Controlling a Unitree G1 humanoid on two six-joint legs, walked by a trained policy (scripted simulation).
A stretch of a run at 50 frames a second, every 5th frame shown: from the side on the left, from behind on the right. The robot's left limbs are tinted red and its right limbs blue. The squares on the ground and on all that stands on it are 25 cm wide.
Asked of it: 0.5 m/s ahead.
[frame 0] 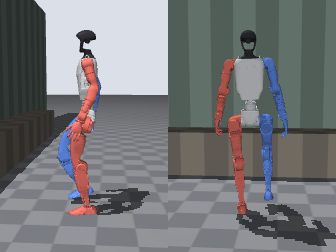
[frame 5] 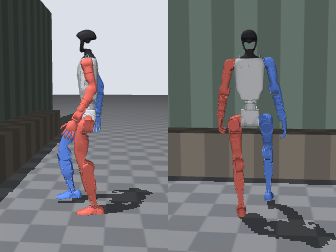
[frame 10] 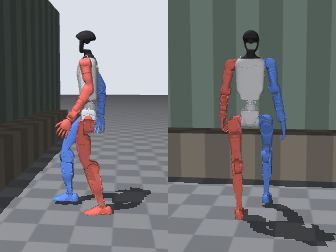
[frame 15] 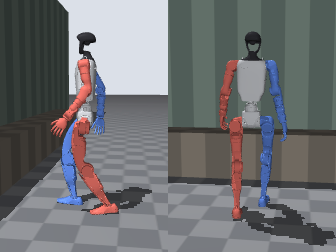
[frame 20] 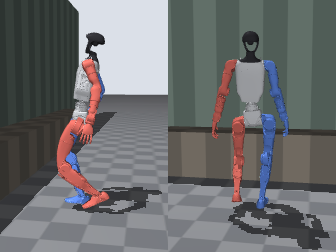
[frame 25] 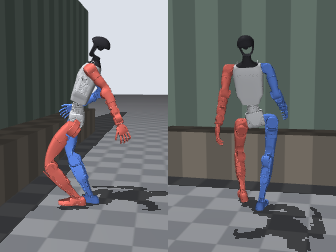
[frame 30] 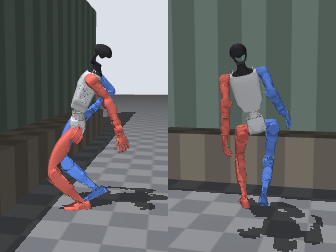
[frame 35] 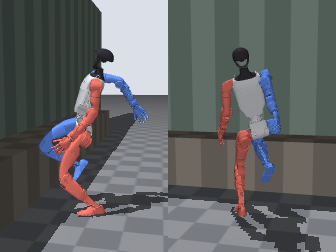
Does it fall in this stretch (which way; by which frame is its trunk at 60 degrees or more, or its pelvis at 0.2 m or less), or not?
no
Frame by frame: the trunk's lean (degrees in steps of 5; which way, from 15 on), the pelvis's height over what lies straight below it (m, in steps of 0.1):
0: 0, 0.8
5: 0, 0.8
10: 5, 0.8
15: 0, 0.8
20: 15 backward, 0.7
25: 20 backward, 0.7
30: 25 backward and to its left, 0.7
35: 25 backward and to its left, 0.7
